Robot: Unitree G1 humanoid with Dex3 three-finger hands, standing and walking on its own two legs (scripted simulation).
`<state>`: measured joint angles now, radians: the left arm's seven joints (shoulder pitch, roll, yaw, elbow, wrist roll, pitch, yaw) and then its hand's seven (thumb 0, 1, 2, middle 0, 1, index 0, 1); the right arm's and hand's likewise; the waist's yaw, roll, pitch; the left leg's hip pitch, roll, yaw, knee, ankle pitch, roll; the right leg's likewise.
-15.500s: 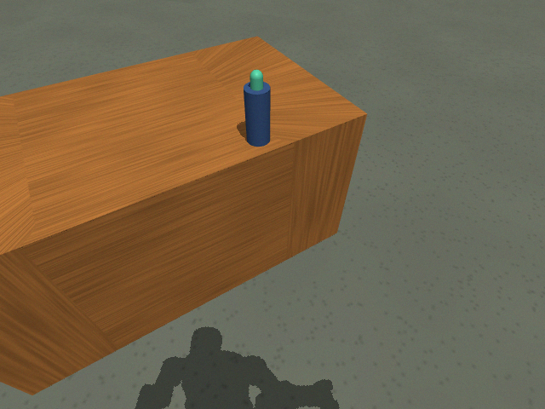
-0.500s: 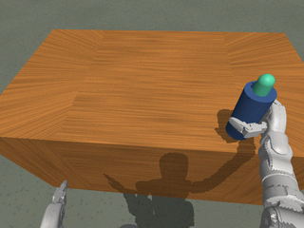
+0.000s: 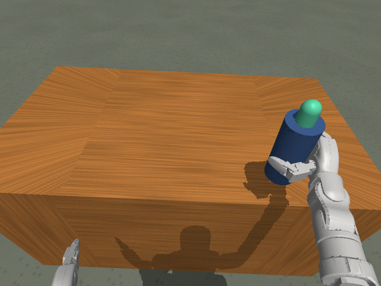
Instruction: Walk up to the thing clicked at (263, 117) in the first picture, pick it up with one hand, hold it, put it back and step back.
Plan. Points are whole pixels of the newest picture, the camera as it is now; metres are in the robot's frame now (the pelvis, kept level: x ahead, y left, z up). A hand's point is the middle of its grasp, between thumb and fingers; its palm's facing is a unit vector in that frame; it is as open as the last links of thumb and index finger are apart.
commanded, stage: lift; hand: right
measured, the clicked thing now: (294, 143) +0.37 -0.18 +0.15
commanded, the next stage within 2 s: hold in 0.60 s
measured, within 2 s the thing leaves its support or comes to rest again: neither
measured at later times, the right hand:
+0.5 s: hand (292, 151) +0.34 -0.17 +0.17, palm faces +0.17 +0.99 +0.00, open 10.1 cm
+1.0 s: hand (297, 144) +0.33 -0.16 +0.19, palm faces +0.17 +0.99 +0.00, open 10.1 cm
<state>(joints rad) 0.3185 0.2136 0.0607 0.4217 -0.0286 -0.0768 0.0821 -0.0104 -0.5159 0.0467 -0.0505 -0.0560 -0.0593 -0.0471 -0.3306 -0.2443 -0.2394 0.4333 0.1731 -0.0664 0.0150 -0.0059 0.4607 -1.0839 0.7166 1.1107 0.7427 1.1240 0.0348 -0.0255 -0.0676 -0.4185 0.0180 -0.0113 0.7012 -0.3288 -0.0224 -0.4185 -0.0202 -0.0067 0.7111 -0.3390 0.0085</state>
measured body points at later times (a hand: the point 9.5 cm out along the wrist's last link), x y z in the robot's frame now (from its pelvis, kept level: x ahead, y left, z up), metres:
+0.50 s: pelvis -0.01 +0.01 +0.01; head -0.04 +0.03 +0.46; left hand +0.15 +0.27 -0.06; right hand +0.32 -0.22 +0.17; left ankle +0.02 +0.13 -0.72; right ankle +0.02 -0.12 -0.72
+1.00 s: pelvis +0.00 +0.01 +0.02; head -0.03 +0.03 +0.46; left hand +0.16 +0.26 -0.06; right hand +0.32 -0.22 +0.19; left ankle +0.02 +0.13 -0.72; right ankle +0.02 -0.12 -0.72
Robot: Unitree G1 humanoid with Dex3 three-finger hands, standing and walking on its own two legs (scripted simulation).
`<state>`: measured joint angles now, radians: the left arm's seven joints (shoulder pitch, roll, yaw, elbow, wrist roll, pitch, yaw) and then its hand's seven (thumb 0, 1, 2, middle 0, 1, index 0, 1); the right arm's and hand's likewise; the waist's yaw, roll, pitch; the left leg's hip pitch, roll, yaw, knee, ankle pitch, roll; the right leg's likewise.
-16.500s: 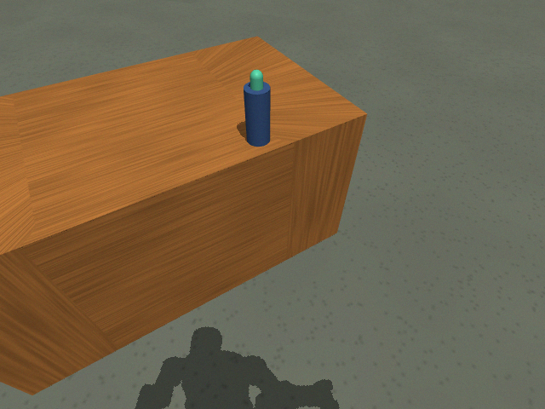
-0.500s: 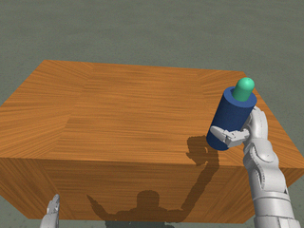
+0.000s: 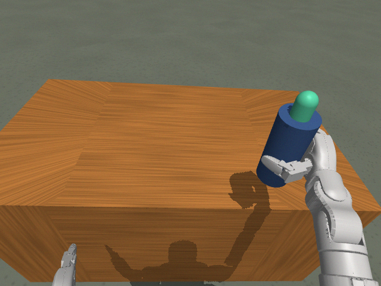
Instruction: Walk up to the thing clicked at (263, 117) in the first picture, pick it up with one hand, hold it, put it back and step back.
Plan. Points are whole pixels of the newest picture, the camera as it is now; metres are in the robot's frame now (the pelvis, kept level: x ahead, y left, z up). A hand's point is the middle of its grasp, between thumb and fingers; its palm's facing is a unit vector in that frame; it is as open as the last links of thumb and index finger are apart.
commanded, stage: hold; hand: right
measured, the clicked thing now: (288, 140) +0.33 -0.16 +0.20
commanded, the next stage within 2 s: none
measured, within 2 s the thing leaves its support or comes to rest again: neither
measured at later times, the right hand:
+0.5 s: hand (285, 154) +0.33 -0.17 +0.17, palm faces +0.15 +0.99 -0.01, open 10.1 cm
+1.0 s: hand (284, 155) +0.32 -0.16 +0.17, palm faces +0.14 +0.99 -0.01, open 10.1 cm
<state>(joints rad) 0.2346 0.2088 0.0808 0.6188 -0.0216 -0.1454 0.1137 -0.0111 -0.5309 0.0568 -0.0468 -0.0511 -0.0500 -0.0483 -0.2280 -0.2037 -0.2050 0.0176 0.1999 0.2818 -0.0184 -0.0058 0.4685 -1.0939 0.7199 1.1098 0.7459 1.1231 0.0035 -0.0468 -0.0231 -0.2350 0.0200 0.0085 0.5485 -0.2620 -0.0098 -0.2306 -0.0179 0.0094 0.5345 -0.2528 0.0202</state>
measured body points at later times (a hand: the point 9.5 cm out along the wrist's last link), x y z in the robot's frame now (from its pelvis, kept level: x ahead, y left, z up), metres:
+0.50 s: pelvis +0.00 +0.00 +0.00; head -0.03 +0.02 +0.45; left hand +0.17 +0.26 -0.08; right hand +0.31 -0.22 +0.17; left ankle +0.02 +0.12 -0.73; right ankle +0.02 -0.13 -0.73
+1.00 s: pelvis +0.00 +0.00 +0.00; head -0.04 +0.02 +0.45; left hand +0.16 +0.26 -0.07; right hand +0.31 -0.22 +0.18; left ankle +0.02 +0.12 -0.73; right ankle +0.02 -0.13 -0.73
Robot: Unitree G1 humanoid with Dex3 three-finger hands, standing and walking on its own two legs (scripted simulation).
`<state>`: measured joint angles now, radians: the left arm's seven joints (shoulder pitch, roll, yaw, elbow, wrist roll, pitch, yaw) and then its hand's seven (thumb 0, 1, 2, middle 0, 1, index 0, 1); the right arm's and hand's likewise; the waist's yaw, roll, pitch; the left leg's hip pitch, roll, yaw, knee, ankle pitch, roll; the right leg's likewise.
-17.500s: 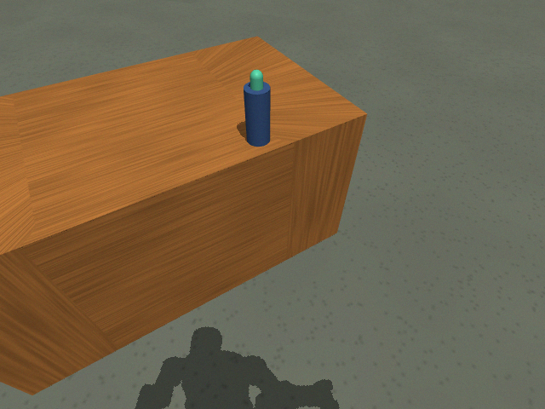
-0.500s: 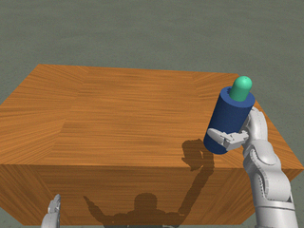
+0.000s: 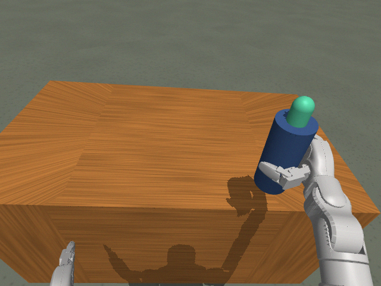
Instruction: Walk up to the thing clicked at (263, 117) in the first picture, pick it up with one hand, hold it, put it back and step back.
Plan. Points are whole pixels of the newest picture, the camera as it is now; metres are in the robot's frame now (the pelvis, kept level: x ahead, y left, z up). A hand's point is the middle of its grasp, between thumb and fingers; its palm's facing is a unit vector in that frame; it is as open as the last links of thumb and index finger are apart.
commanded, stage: hold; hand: right
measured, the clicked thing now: (285, 146) +0.32 -0.16 +0.20
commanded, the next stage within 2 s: crouch in 1.30 s
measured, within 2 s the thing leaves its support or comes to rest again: neither
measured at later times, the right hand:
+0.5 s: hand (285, 154) +0.33 -0.17 +0.17, palm faces +0.16 +0.99 +0.00, open 10.1 cm
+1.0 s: hand (286, 157) +0.32 -0.17 +0.17, palm faces +0.16 +0.99 -0.01, open 10.1 cm
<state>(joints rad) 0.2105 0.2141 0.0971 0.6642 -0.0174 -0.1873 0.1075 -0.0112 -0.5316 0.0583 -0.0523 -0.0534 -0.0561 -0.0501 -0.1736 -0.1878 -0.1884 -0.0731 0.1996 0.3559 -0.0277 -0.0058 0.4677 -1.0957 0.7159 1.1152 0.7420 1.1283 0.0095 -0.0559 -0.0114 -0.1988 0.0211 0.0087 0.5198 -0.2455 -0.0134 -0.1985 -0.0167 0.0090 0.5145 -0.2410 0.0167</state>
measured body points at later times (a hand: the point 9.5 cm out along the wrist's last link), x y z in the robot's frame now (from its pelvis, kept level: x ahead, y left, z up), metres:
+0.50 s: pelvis +0.01 +0.00 +0.00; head -0.03 +0.02 +0.45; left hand +0.17 +0.26 -0.07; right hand +0.31 -0.22 +0.18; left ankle +0.03 +0.13 -0.74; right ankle +0.03 -0.13 -0.74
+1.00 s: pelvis +0.00 +0.00 +0.00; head -0.03 +0.02 +0.45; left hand +0.16 +0.26 -0.08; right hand +0.31 -0.22 +0.17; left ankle +0.03 +0.13 -0.73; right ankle +0.03 -0.13 -0.74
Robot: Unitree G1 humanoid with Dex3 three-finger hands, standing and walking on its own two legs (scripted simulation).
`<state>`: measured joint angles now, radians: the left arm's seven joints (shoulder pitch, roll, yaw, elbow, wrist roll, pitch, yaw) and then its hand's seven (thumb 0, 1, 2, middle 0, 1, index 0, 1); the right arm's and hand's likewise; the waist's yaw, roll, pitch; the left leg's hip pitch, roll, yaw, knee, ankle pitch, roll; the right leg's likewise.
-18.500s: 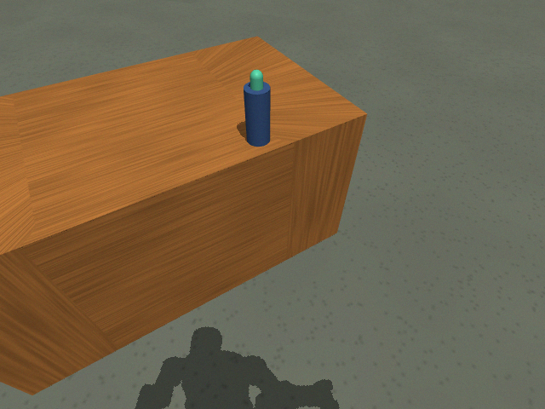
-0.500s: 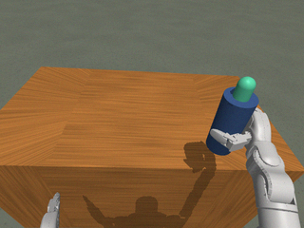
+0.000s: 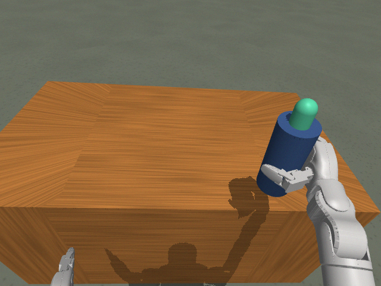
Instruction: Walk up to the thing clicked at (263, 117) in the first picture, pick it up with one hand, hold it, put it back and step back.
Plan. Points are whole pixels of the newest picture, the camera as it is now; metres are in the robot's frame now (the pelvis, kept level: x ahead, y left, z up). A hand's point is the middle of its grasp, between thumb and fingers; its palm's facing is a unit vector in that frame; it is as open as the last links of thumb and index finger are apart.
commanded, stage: hold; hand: right
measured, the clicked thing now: (288, 148) +0.31 -0.16 +0.20
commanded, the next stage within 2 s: crouch in 0.30 s
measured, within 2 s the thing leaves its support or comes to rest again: neither
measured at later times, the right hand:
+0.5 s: hand (283, 157) +0.32 -0.16 +0.17, palm faces +0.14 +0.99 -0.02, open 10.2 cm
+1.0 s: hand (273, 166) +0.38 -0.19 +0.08, palm faces +0.19 +0.98 +0.00, open 10.1 cm
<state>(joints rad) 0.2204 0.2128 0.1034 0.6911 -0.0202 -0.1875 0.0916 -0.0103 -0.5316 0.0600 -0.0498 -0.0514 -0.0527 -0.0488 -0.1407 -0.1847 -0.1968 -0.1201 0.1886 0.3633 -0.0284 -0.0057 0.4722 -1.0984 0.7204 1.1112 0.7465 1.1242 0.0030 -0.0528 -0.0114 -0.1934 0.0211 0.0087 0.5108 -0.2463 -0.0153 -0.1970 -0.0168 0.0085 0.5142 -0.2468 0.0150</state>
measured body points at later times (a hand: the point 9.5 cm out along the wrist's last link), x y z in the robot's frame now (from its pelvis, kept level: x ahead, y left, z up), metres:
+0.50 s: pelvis +0.00 +0.00 +0.00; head -0.03 +0.03 +0.45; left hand +0.16 +0.26 -0.09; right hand +0.31 -0.22 +0.17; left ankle +0.02 +0.13 -0.74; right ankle +0.02 -0.13 -0.74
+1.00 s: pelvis +0.00 +0.00 -0.01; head +0.01 +0.00 +0.44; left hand +0.14 +0.26 -0.08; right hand +0.36 -0.24 +0.08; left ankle +0.02 +0.13 -0.74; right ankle +0.02 -0.13 -0.74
